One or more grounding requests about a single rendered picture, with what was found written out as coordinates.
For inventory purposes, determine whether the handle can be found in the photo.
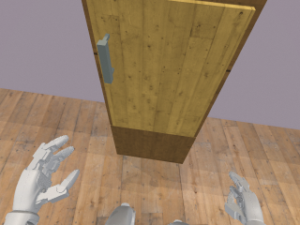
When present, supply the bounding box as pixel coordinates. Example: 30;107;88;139
97;33;114;84

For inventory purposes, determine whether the left robot forearm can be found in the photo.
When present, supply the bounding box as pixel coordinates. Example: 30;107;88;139
4;210;40;225

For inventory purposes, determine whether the left robot hand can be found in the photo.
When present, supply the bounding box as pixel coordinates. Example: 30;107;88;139
12;135;80;213

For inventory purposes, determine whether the right robot hand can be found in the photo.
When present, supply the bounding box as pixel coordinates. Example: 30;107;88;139
224;171;264;225

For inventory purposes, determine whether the cupboard door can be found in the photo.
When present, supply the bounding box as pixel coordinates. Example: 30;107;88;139
86;0;256;138

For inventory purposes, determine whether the robot left thigh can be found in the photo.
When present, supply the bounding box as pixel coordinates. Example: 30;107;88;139
105;205;136;225

